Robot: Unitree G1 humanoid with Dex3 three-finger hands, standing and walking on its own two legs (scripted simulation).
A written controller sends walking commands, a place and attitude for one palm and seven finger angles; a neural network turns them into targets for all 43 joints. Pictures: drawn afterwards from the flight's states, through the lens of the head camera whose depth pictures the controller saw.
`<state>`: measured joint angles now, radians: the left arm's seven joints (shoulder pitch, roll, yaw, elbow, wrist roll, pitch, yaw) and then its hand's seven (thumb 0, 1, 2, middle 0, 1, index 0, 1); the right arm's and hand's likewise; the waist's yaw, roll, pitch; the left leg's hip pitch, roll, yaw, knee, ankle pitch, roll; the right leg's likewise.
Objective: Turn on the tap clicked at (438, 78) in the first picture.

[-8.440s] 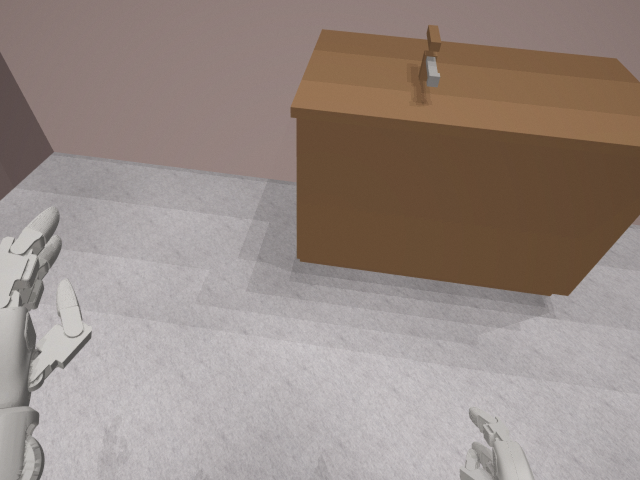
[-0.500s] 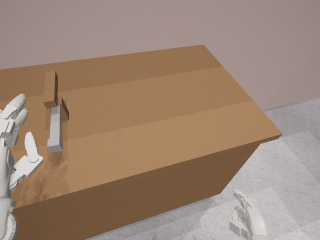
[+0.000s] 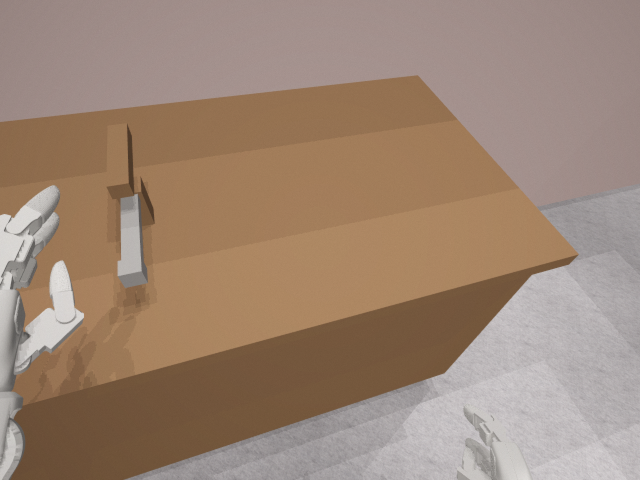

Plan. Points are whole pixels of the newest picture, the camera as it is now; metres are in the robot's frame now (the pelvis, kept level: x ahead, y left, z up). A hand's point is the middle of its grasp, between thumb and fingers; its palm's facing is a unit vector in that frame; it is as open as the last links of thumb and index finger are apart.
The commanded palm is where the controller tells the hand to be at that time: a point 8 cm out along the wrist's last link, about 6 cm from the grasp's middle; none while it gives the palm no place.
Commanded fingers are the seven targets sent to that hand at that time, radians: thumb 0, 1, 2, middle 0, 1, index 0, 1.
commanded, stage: come to a stop and stand still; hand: left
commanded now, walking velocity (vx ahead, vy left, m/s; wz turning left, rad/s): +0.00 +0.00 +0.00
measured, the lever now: (133, 272) +0.34 +0.28 +0.04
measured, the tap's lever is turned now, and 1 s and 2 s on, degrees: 0 0 0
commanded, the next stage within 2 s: look again from close up in 0.40 s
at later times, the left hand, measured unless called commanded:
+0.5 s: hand (61, 292) +0.23 +0.26 +0.16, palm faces +0.38 -0.84 -0.38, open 7.5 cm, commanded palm +0.18 +0.29 +0.18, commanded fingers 0.00 0.90 0.90 -0.20 -0.30 -0.20 -0.30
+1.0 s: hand (83, 297) +0.23 +0.25 +0.16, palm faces +0.36 -0.85 -0.38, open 7.5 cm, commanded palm +0.17 +0.28 +0.18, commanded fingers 0.00 0.90 0.90 -0.20 -0.30 -0.20 -0.30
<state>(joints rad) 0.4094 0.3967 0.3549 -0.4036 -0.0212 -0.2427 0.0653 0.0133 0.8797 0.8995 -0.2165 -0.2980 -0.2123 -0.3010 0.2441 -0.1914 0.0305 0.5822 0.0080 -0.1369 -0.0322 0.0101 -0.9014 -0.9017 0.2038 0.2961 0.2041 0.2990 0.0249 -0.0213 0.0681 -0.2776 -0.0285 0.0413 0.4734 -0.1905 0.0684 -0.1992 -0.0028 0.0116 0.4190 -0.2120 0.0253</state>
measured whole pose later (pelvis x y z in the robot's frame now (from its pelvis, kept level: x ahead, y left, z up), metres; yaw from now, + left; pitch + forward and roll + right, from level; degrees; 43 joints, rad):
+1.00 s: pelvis +0.02 +0.00 +0.00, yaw +0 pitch +0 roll -2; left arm 0.43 0.38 0.35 -0.46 -0.05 -0.20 0.10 0.01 0.88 0.90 -0.21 -0.30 -0.21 -0.30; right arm 0.20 -0.20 0.02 0.58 0.01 -0.10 -0.04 0.01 -0.90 -0.90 0.20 0.30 0.20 0.30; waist 0.02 -0.02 0.05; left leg -0.24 -0.03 0.03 0.43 -0.19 0.06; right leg -0.15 0.00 0.00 0.35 -0.20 0.03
